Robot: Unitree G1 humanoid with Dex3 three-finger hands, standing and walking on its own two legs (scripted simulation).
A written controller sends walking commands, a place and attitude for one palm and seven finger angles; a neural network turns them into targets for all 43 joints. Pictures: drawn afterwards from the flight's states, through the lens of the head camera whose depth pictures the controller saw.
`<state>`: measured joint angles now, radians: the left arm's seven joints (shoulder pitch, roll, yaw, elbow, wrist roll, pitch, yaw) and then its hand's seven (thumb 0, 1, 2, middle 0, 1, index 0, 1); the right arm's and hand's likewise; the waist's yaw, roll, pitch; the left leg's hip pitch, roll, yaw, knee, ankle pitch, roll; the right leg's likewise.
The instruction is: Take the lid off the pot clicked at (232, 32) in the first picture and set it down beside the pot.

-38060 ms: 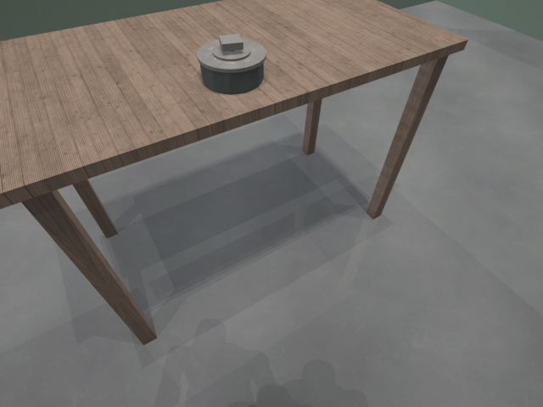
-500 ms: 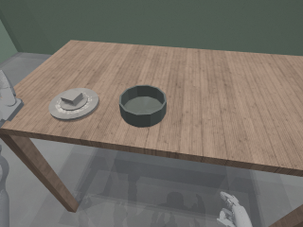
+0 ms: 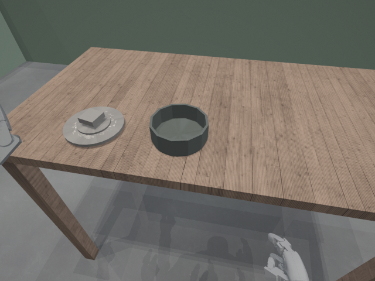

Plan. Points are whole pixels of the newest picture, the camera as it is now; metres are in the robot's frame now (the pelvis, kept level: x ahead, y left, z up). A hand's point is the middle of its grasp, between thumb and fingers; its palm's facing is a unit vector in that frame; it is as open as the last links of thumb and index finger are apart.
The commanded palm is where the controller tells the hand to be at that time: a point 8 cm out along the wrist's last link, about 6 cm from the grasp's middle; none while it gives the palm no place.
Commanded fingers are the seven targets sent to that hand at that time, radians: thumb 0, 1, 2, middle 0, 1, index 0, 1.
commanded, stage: step back with the hand held close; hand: left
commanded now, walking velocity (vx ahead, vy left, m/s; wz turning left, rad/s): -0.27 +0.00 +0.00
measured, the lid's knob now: (91, 117) +0.45 +0.33 +0.10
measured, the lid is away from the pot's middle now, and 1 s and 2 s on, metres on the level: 0.23 0.23 0.23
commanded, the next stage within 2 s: stop stepping back and stand still in 1.12 s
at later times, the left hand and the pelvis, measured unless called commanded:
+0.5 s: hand out of the picture +0.13 +0.23 +0.30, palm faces +0.53 -0.76 -0.39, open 7.4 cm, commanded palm +0.09 +0.29 +0.28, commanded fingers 0.00 0.90 0.90 -0.20 -0.30 -0.20 -0.30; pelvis -0.06 +0.01 -0.02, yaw -2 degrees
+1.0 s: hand out of the picture +0.06 +0.22 +0.31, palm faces +0.50 -0.78 -0.37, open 7.4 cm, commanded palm +0.00 +0.28 +0.28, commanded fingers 0.00 0.90 0.90 -0.20 -0.30 -0.20 -0.30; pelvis -0.16 +0.02 -0.01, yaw -4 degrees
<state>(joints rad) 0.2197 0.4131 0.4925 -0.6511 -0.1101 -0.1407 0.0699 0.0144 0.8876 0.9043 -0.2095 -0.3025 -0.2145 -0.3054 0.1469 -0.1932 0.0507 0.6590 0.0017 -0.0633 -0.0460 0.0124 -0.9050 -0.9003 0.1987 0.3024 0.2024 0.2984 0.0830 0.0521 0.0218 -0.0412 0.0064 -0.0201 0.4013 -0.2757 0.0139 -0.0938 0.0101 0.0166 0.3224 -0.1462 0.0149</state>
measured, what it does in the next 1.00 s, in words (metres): walks backwards: right foot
